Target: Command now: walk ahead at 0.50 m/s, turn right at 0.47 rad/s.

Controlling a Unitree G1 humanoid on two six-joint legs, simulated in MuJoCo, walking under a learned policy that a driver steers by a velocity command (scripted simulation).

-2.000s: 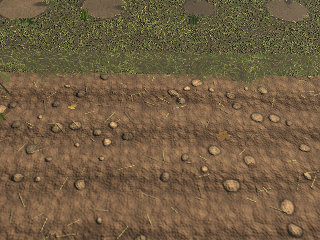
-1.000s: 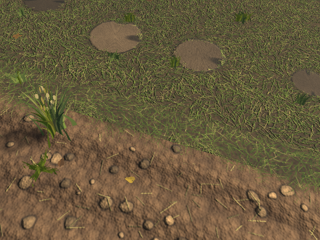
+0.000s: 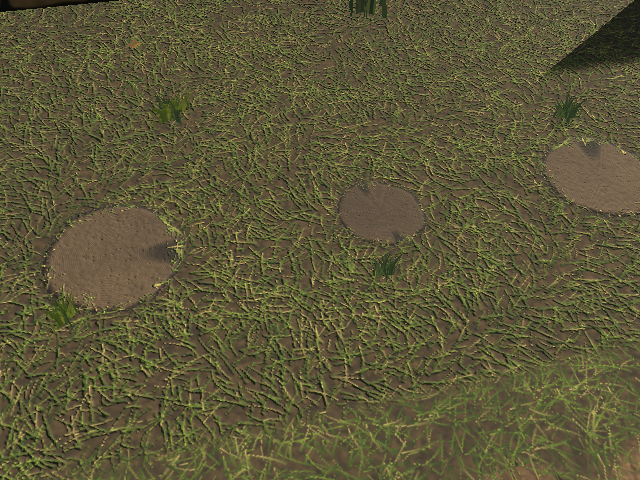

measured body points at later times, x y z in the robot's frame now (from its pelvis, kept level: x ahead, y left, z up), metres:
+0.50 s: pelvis +0.25 -0.05 +0.01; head +0.28 -0.07 +0.45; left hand +0.42 +0.19 -0.10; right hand +0.24 -0.30 -0.14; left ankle +0.16 +0.10 -0.65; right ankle +0.29 -0.12 -0.73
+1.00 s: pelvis +0.51 +0.00 -0.01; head +0.55 +0.01 +0.44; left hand +0.48 +0.25 -0.15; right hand +0.71 -0.23 -0.13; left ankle +0.57 +0.05 -0.73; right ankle +0.37 -0.15 -0.63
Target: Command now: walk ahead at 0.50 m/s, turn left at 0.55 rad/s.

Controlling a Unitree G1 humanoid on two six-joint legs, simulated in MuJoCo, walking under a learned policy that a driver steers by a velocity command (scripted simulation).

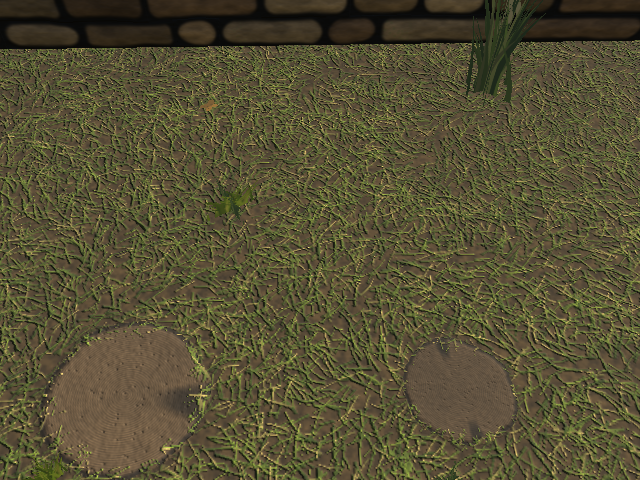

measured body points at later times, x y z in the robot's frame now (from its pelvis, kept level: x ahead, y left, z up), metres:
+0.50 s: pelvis +0.21 -0.03 +0.00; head +0.26 -0.03 +0.45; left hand +0.30 +0.27 -0.09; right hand +0.35 -0.29 -0.13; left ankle +0.09 +0.04 -0.65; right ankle +0.33 -0.09 -0.72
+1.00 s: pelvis +0.22 -0.01 +0.02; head +0.22 +0.01 +0.47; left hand +0.18 +0.26 -0.12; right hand +0.44 -0.17 -0.09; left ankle +0.18 +0.08 -0.72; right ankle +0.28 -0.12 -0.70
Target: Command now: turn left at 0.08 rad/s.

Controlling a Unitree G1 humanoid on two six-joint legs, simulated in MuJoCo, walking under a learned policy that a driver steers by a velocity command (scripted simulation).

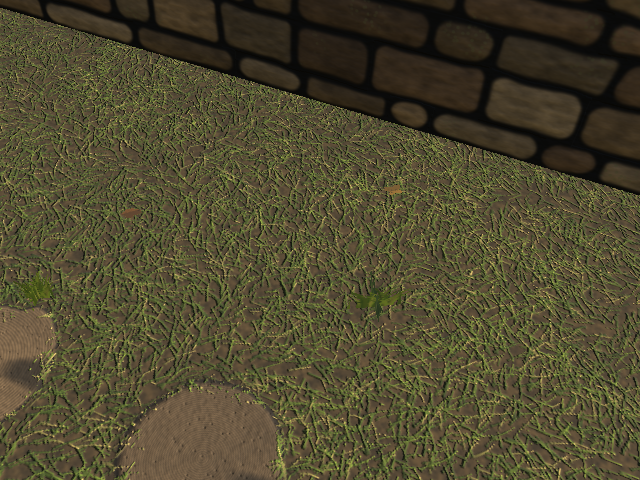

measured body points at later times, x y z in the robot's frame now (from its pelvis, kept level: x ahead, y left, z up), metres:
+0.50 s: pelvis -0.01 -0.01 +0.00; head -0.01 -0.01 +0.45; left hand +0.01 +0.23 -0.15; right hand +0.01 -0.27 -0.15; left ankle +0.00 +0.09 -0.74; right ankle -0.01 -0.13 -0.74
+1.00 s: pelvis -0.01 -0.02 +0.00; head -0.01 -0.01 +0.45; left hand -0.02 +0.21 -0.16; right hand -0.02 -0.24 -0.16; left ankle +0.00 +0.09 -0.74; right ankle -0.01 -0.13 -0.74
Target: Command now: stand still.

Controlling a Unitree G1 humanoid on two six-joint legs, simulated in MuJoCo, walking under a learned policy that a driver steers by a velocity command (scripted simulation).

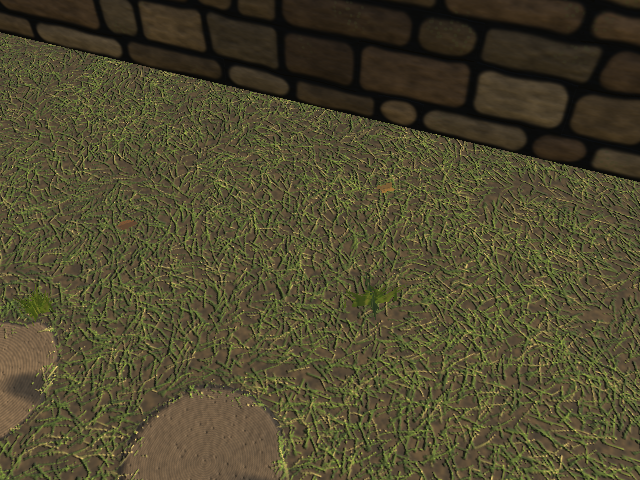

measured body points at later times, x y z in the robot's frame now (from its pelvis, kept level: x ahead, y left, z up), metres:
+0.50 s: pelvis +0.01 +0.00 +0.00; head +0.01 +0.00 +0.45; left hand -0.02 +0.21 -0.16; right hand -0.01 -0.22 -0.16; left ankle +0.01 +0.11 -0.74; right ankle +0.00 -0.12 -0.74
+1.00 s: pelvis +0.17 +0.03 -0.01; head +0.19 +0.04 +0.44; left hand +0.19 +0.27 -0.17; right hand +0.12 -0.21 -0.15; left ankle +0.05 +0.10 -0.74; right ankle +0.12 -0.08 -0.66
